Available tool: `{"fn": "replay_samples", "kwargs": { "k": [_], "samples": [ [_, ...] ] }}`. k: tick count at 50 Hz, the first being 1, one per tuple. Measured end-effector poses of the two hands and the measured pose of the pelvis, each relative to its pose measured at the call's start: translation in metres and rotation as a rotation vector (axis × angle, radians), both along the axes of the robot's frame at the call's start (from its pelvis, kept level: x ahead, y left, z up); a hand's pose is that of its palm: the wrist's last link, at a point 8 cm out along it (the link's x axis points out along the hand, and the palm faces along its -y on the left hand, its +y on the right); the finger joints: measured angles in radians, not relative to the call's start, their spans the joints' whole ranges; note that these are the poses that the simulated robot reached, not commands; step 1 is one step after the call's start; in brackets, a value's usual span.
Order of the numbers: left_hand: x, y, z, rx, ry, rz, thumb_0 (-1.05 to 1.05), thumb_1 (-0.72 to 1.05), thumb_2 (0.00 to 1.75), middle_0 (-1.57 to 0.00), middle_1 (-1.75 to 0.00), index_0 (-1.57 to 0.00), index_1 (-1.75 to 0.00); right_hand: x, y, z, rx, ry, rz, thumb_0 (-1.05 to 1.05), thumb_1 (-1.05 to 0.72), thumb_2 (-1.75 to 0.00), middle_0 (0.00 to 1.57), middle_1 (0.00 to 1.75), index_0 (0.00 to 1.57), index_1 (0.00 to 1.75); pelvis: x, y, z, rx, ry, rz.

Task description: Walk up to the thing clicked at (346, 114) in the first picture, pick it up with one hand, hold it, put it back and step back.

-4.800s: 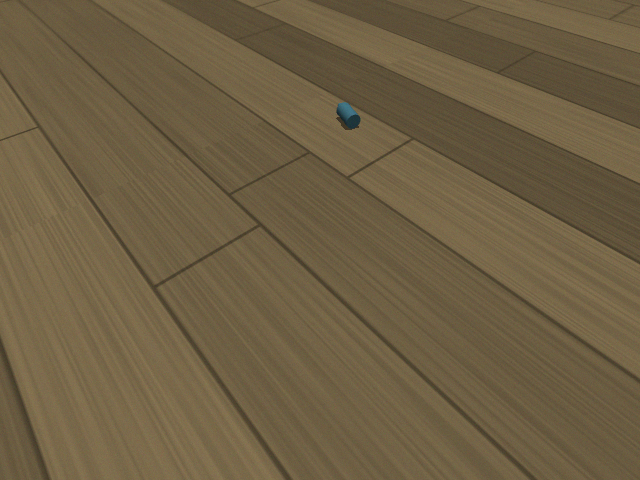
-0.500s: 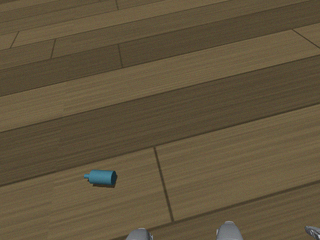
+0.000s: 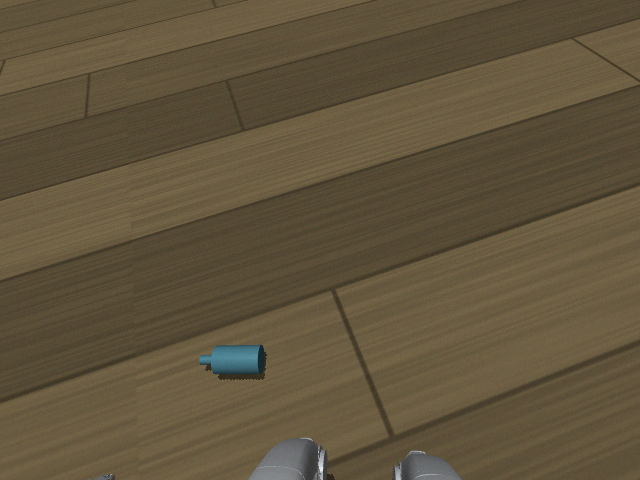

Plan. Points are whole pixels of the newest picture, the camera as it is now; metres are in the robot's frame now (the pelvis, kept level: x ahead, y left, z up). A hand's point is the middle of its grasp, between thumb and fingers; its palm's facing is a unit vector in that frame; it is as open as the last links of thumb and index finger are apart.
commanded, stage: walk up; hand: left
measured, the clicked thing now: (230, 359) +0.51 +0.38 -0.70
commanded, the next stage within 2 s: none
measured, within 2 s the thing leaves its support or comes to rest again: neither
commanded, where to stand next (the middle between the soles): +0.10 +0.03 m, yaw +0 degrees
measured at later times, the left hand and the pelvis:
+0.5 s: hand out of the picture +0.13 +0.33 -0.16, palm faces -0.07 -0.93 -0.36, open 7.4 cm; pelvis +0.02 +0.05 -0.01, yaw -1 degrees
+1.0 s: hand out of the picture +0.12 +0.26 -0.14, palm faces -0.02 -0.93 -0.38, open 7.4 cm; pelvis +0.02 +0.00 +0.01, yaw -1 degrees
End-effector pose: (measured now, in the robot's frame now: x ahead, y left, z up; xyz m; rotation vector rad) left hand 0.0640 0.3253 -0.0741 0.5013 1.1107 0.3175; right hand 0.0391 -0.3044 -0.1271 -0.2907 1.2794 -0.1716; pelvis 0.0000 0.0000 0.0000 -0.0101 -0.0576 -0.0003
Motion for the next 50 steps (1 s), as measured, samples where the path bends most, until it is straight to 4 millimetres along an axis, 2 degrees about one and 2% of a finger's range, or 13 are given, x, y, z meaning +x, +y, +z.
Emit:
{"fn": "replay_samples", "kwargs": {
  "k": [4,7,11,14,17,20,24,28,31,36,40,45,50],
  "samples": [
    [0.009,0.025,0.007,-0.013,-0.031,-0.012,0.0,0.89,0.9,-0.2,-0.3,-0.21,-0.3,0.026,0.021,0.005,0.005,-0.09,0.01,0.01,-0.9,-0.9,0.21,0.3,0.21,0.3,0.003,0.027,0.002,0.015,0.005,-0.001],
    [0.022,0.048,-0.001,-0.04,-0.047,-0.028,0.0,0.89,0.9,-0.2,-0.3,-0.21,-0.3,0.035,0.035,0.008,-0.029,-0.132,0.014,0.01,-0.9,-0.9,0.21,0.3,0.21,0.3,0.008,0.05,-0.004,0.019,0.009,-0.003],
    [0.038,0.074,-0.022,-0.079,-0.045,-0.011,0.0,0.9,0.9,-0.2,-0.3,-0.21,-0.3,0.027,0.054,0.011,-0.103,-0.143,0.006,0.0,-0.91,-0.9,0.21,0.3,0.21,0.3,0.012,0.072,-0.013,0.055,-0.007,-0.015],
    [0.046,0.081,-0.03,-0.119,-0.021,-0.007,0.0,0.9,0.9,-0.2,-0.3,-0.21,-0.3,0.016,0.062,0.023,-0.137,-0.107,-0.002,0.01,-0.9,-0.9,0.21,0.3,0.21,0.3,0.016,0.075,-0.008,0.02,0.006,0.002],
    [0.051,0.081,-0.037,-0.15,0.005,-0.005,0.0,0.9,0.9,-0.2,-0.3,-0.21,-0.29,0.009,0.058,0.038,-0.177,-0.083,-0.005,0.01,-0.9,-0.9,0.21,0.3,0.21,0.3,0.018,0.073,-0.004,0.013,0.021,-0.009],
    [0.053,0.076,-0.043,-0.172,0.047,-0.009,0.0,0.9,0.9,-0.2,-0.3,-0.21,-0.29,0.001,0.044,0.049,-0.229,-0.049,-0.007,0.01,-0.9,-0.9,0.21,0.3,0.21,0.3,0.019,0.068,-0.002,0.006,0.034,-0.01],
    [0.059,0.058,-0.05,-0.185,0.08,-0.026,0.0,0.9,0.9,-0.2,-0.3,-0.21,-0.29,-0.01,0.014,0.055,-0.286,-0.004,-0.011,0.01,-0.9,-0.9,0.21,0.3,0.21,0.3,0.02,0.056,-0.005,0.008,0.047,-0.02],
    [0.069,0.03,-0.054,-0.183,0.069,-0.047,0.0,0.9,0.9,-0.2,-0.3,-0.21,-0.29,-0.016,-0.018,0.045,-0.295,0.023,-0.021,0.01,-0.9,-0.9,0.21,0.3,0.21,0.3,0.02,0.035,-0.014,0.004,0.046,-0.028],
    [0.07,0.006,-0.05,-0.19,0.04,-0.062,0.0,0.9,0.9,-0.2,-0.3,-0.21,-0.29,-0.01,-0.03,0.034,-0.275,0.028,-0.042,0.01,-0.9,-0.9,0.21,0.3,0.21,0.3,0.021,0.021,-0.013,-0.005,0.026,-0.019],
    [0.063,-0.017,-0.035,-0.205,0.028,-0.055,0.0,0.9,0.9,-0.2,-0.3,-0.21,-0.3,0.021,-0.025,0.027,-0.2,-0.047,-0.027,0.01,-0.9,-0.9,0.21,0.3,0.21,0.3,0.025,0.013,-0.003,0.022,0.024,-0.023],
    [0.061,-0.018,-0.034,-0.197,0.015,-0.05,0.0,0.9,0.9,-0.2,-0.3,-0.21,-0.3,0.042,-0.012,0.019,-0.142,-0.101,-0.001,0.01,-0.9,-0.9,0.21,0.3,0.21,0.3,0.026,0.011,-0.004,0.013,0.025,-0.023],
    [0.061,-0.016,-0.033,-0.189,0.004,-0.005,0.0,0.9,0.9,-0.2,-0.3,-0.21,-0.3,0.052,0.006,0.015,-0.075,-0.12,0.025,0.01,-0.9,-0.9,0.21,0.3,0.21,0.3,0.025,0.006,-0.002,0.034,0.013,-0.019],
    [0.049,-0.023,-0.023,-0.176,0.018,-0.006,0.0,0.9,0.9,-0.2,-0.3,-0.21,-0.3,0.066,0.009,0.015,-0.021,-0.122,0.027,0.01,-0.9,-0.9,0.21,0.3,0.21,0.3,0.024,-0.004,0.007,0.018,0.012,-0.018]
  ]
}}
